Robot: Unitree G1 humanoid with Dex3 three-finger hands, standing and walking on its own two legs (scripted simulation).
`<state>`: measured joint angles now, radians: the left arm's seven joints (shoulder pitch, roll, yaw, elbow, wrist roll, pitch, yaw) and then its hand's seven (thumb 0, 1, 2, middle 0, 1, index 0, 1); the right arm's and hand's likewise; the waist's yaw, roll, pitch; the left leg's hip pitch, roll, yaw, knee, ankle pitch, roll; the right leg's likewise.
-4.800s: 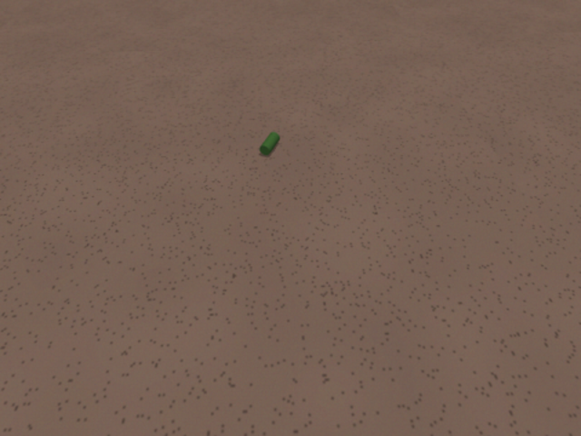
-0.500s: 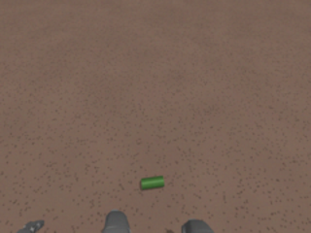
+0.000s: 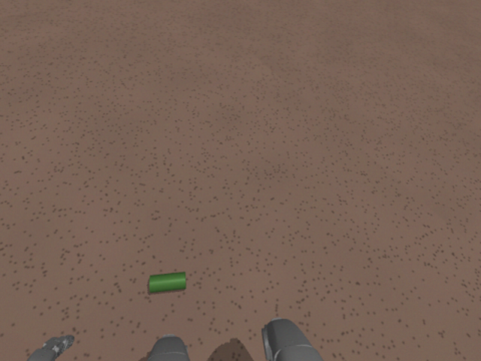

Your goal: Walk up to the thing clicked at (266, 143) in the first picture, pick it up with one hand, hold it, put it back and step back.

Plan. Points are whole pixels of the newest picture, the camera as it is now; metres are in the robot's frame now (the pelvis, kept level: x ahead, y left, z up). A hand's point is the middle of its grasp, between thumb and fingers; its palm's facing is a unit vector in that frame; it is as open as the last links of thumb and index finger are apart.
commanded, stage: walk up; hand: left
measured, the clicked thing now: (168, 282) +0.45 +0.21 -0.71
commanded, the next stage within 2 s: none
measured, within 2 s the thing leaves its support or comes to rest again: neither
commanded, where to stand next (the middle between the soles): +0.09 -0.04 m, yaw +5 degrees
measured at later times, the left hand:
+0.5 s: hand out of the picture +0.00 +0.15 -0.10, palm faces +0.06 -0.85 -0.52, open 7.4 cm
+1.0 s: hand out of the picture +0.04 +0.22 -0.14, palm faces +0.09 -0.91 -0.41, open 7.4 cm
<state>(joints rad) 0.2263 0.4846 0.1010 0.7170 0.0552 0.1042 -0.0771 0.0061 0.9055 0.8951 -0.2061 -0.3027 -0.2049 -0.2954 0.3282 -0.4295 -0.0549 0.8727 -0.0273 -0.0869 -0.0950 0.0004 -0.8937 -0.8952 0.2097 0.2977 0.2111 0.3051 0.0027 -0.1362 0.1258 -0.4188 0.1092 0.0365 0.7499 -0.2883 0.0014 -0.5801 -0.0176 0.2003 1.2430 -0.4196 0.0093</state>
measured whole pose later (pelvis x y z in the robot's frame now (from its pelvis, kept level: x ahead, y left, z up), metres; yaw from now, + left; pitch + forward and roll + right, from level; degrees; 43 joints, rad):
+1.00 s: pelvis +0.02 -0.06 +0.01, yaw +7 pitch -2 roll -1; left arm 0.26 0.42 0.03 0.91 0.00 -0.03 0.03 0.00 0.90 0.90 -0.21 -0.30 -0.21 -0.30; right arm 0.12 -0.37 -0.04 0.85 -0.02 0.02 0.03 0.00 -0.90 -0.90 0.20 0.30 0.20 0.30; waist 0.01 -0.02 0.11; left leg -0.36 -0.03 0.01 0.71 -0.31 0.05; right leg -0.42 -0.05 -0.02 0.88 -0.46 -0.01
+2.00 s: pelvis +0.03 -0.07 +0.04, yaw +4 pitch -2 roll +0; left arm 0.10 0.36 0.00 1.18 0.01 -0.01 -0.01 0.00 0.91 0.90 -0.20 -0.30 -0.20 -0.30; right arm 0.07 -0.34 -0.01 1.17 -0.01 -0.01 0.02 0.00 -0.90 -0.90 0.20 0.30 0.20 0.30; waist 0.00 -0.01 0.07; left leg -0.15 -0.01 0.05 0.31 -0.13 0.03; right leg -0.14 0.00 0.00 0.30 -0.13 0.01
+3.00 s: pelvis +0.07 -0.07 +0.04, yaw +5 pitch -1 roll +0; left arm 0.09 0.34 0.00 1.13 0.01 -0.01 0.00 0.00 0.91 0.90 -0.20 -0.30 -0.20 -0.30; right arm 0.07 -0.34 -0.01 1.14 -0.01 -0.01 0.01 0.00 -0.90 -0.90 0.20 0.30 0.20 0.30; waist 0.00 0.00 0.04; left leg -0.10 -0.01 0.04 0.29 -0.18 0.02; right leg -0.08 0.00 0.00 0.27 -0.18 0.01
